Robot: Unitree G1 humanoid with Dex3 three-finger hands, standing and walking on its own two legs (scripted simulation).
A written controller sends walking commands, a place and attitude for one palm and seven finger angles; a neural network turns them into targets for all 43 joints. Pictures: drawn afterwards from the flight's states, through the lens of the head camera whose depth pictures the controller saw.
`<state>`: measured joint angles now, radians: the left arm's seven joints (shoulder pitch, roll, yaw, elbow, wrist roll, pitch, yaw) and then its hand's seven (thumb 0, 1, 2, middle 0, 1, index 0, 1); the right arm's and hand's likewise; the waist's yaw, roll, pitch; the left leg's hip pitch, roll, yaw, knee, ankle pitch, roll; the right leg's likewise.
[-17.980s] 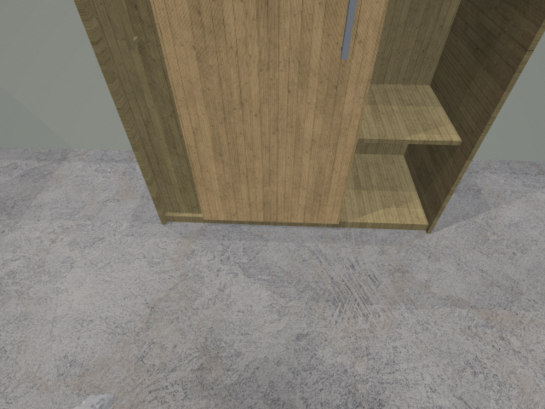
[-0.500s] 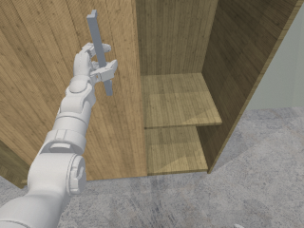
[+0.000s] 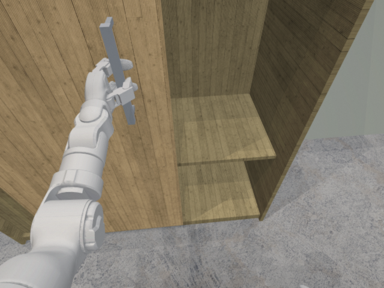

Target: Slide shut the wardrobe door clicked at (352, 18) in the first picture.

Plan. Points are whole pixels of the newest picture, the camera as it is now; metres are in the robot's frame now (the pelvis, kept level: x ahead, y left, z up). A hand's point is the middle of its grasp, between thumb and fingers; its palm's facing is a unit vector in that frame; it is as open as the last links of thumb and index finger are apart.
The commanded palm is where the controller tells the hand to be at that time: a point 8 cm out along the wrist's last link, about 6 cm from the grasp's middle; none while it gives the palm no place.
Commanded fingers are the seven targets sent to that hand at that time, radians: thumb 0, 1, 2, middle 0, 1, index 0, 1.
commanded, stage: grip the handle and tug to test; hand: left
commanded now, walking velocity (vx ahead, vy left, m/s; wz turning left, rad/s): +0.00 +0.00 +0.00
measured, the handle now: (121, 77) +0.52 +0.15 +0.19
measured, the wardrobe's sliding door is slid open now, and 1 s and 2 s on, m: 0.42 0.42 0.42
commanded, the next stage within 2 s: tug the door sideways, standing still in 0.32 s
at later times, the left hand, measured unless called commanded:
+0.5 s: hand (129, 91) +0.46 +0.13 +0.19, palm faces +0.07 -1.00 +0.05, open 5.7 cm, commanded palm +0.44 +0.17 +0.19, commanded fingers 0.00 0.90 0.90 -0.45 -1.40 -0.45 -1.40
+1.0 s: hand (133, 90) +0.47 +0.12 +0.19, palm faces +0.17 -0.99 -0.03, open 5.6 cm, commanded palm +0.44 +0.11 +0.19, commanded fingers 0.00 0.90 0.90 -0.45 -1.40 -0.45 -1.40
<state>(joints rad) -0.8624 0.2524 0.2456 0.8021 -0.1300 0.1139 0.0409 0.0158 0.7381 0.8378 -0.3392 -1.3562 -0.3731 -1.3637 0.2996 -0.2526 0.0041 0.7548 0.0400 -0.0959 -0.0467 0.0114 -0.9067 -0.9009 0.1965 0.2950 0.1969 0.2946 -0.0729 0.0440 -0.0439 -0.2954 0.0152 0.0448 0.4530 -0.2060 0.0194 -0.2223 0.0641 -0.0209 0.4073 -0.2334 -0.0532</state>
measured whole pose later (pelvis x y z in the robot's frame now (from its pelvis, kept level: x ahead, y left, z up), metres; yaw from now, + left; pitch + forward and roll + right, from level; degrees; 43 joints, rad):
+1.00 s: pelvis +0.01 +0.01 +0.00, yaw +4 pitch +3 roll -1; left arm -0.93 0.13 0.08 0.76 -0.14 0.18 0.21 0.01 0.80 0.84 -0.30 -1.33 -0.30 -1.40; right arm 0.28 -0.22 0.00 0.81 0.03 -0.12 -0.02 0.01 -0.91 -0.90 0.20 0.29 0.20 0.29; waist -0.02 0.05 -0.03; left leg -0.32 -0.03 -0.01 0.49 -0.22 0.03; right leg -0.23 0.03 -0.08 0.44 -0.27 -0.04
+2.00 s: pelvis +0.02 -0.05 -0.02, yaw +4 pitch -1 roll +0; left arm -0.86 0.23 0.04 0.59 -0.14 -0.04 0.13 -0.01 0.78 0.87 -0.43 -1.40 -0.24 -1.40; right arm 0.19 -0.26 -0.01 0.74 0.04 -0.08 -0.09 0.01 -0.91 -0.90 0.20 0.30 0.20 0.29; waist 0.06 0.01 0.15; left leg -0.30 0.05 0.05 0.64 -0.21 0.02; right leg -0.25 0.07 -0.10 0.70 -0.35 -0.06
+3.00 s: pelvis +0.17 -0.11 +0.00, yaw +12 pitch +3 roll -1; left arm -0.24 0.06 -0.17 -0.23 -0.05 -0.05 0.16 0.01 0.81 0.86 -0.39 -1.40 -0.14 -1.33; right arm 0.05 -0.16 0.01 0.56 0.03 -0.02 0.03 0.01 -0.91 -0.90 0.20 0.29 0.20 0.29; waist 0.12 0.05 0.13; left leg -0.15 0.22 0.14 0.52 -0.24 -0.07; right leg -0.28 -0.05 -0.01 0.59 -0.22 0.02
